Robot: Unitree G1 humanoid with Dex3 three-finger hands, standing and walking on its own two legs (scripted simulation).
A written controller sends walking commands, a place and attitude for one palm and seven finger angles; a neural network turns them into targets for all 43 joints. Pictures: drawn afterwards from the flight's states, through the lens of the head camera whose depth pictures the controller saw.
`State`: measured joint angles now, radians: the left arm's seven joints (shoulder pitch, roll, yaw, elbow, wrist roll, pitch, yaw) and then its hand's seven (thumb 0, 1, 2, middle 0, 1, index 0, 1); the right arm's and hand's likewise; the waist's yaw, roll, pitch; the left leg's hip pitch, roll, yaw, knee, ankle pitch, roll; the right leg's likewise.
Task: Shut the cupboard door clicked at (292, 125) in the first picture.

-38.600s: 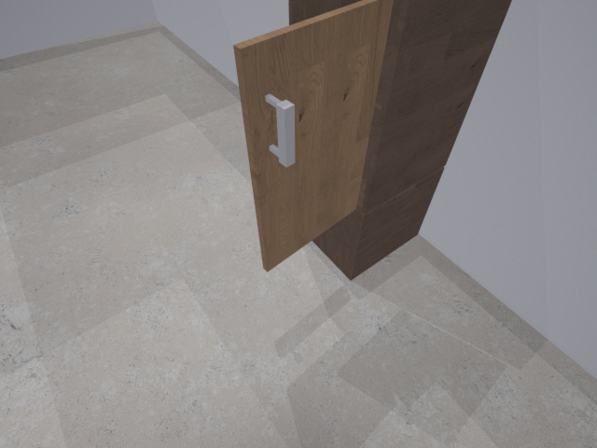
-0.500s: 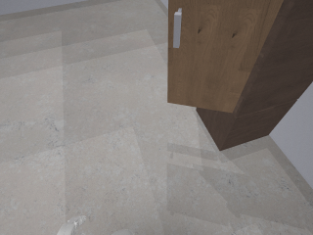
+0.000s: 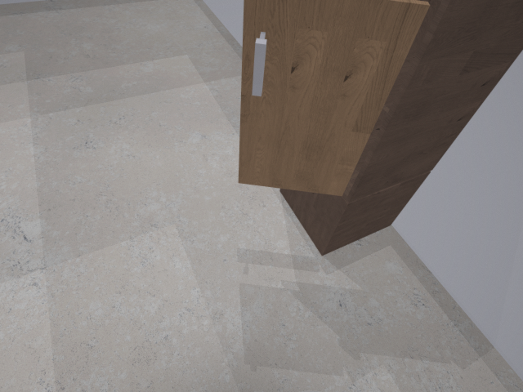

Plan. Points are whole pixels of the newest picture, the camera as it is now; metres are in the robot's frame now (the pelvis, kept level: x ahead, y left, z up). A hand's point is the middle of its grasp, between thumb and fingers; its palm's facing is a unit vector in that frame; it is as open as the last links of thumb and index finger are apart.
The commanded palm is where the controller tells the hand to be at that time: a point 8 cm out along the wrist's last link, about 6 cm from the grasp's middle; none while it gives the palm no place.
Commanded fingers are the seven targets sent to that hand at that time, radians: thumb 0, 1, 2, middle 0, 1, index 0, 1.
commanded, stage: take the last steps up to it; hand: left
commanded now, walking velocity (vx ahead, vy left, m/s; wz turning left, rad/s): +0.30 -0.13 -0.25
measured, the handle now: (259, 64) +0.74 +0.06 +0.10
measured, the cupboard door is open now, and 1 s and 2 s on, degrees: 58 58 58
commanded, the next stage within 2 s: come to a stop and stand still in 0.72 s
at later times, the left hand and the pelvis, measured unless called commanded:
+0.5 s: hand out of the picture +0.12 +0.10 -0.18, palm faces -0.05 -0.99 -0.14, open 7.4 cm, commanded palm none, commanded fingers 0.00 0.90 0.90 -0.20 -0.30 -0.20 -0.30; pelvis +0.10 -0.07 +0.00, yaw -4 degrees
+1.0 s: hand (236, 283) +0.34 +0.07 -0.17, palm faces -0.08 -0.97 -0.22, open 7.3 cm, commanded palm none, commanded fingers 0.00 0.90 0.90 -0.20 -0.30 -0.20 -0.30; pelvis +0.27 -0.11 +0.00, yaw -5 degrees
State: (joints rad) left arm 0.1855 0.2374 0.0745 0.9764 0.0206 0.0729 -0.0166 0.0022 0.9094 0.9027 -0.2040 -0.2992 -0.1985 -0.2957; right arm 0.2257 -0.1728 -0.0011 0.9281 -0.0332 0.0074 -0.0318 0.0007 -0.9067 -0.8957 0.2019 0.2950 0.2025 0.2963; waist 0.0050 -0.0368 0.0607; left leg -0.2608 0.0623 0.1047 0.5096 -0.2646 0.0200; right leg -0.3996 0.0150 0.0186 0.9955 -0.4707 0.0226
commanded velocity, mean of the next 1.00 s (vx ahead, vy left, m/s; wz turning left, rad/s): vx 0.13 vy -0.02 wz -0.05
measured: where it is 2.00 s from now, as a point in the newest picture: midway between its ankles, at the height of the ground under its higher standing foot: (277, 384)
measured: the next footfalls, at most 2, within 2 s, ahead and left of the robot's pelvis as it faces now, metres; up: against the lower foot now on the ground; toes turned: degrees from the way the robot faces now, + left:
right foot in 0.24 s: +0.05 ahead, -0.17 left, +0.00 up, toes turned -7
left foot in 0.60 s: +0.28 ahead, +0.03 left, +0.00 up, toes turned +4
